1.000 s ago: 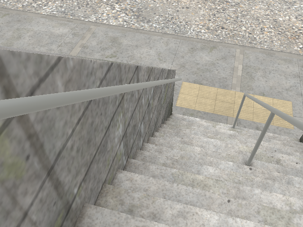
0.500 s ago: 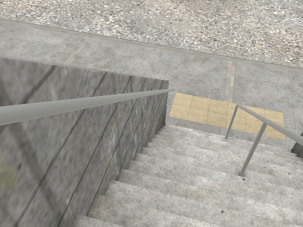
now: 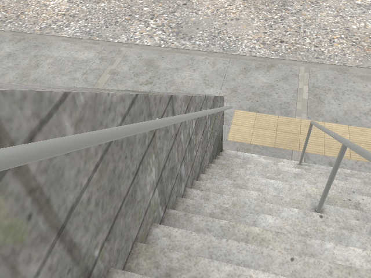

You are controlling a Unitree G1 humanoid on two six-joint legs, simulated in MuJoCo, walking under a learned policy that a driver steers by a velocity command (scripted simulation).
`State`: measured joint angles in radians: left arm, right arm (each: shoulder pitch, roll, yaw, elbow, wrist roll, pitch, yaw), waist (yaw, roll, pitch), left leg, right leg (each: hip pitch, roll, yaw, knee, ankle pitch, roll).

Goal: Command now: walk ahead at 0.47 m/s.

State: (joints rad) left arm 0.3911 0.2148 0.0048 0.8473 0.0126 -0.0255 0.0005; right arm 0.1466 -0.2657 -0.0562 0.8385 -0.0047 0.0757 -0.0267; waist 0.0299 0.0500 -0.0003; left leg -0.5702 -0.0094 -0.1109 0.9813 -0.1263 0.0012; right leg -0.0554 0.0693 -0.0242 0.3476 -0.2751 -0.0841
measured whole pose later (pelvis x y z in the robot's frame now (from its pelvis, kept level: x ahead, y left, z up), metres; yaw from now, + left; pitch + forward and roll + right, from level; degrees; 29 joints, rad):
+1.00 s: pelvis +0.28 -0.01 -0.25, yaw +0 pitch -1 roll +0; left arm 0.61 0.18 0.00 1.04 0.04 -0.09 -0.01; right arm 0.20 -0.19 -0.04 0.93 -0.08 0.01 0.01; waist 0.03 0.04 -0.04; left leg -0.90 -0.01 -0.12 1.24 0.21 0.03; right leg -0.26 0.07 -0.02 0.84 -0.57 -0.08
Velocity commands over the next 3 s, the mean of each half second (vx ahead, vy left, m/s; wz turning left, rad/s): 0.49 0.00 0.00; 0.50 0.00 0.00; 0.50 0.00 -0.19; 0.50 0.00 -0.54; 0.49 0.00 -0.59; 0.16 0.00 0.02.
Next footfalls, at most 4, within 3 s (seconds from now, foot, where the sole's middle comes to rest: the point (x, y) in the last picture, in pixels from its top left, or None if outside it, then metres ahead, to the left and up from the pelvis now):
0.22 left None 0.09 0.14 -0.78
0.68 right None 0.25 -0.09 -0.98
1.26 left None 0.55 0.17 -1.18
1.78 right None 0.76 -0.08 -1.38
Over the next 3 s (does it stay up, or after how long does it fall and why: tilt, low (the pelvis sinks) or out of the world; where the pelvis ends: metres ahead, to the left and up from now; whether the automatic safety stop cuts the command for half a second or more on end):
stays up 1.16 -0.01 -1.01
